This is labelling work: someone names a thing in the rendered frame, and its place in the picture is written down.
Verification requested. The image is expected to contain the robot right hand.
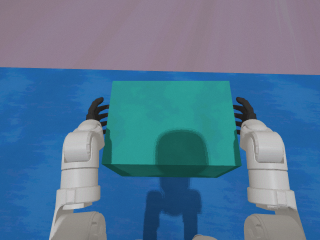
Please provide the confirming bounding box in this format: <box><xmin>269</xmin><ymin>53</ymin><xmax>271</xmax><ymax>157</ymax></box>
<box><xmin>233</xmin><ymin>97</ymin><xmax>257</xmax><ymax>135</ymax></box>

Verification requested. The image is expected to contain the robot right upper arm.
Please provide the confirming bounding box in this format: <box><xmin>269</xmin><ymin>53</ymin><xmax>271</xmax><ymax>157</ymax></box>
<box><xmin>244</xmin><ymin>213</ymin><xmax>306</xmax><ymax>240</ymax></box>

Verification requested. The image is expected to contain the robot right forearm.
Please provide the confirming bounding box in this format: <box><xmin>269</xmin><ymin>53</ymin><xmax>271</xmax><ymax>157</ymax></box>
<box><xmin>239</xmin><ymin>119</ymin><xmax>307</xmax><ymax>240</ymax></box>

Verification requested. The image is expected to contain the robot left forearm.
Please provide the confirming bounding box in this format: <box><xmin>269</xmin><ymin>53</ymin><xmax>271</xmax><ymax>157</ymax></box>
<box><xmin>49</xmin><ymin>119</ymin><xmax>105</xmax><ymax>240</ymax></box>

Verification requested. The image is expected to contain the robot left upper arm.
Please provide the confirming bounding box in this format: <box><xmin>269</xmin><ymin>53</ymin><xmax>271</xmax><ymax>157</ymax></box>
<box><xmin>50</xmin><ymin>211</ymin><xmax>107</xmax><ymax>240</ymax></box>

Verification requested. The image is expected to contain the carton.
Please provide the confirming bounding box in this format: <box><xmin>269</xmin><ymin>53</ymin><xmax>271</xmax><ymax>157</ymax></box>
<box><xmin>101</xmin><ymin>81</ymin><xmax>242</xmax><ymax>178</ymax></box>

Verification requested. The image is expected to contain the robot left hand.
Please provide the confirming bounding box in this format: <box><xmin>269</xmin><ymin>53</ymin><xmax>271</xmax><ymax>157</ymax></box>
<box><xmin>86</xmin><ymin>97</ymin><xmax>110</xmax><ymax>134</ymax></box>

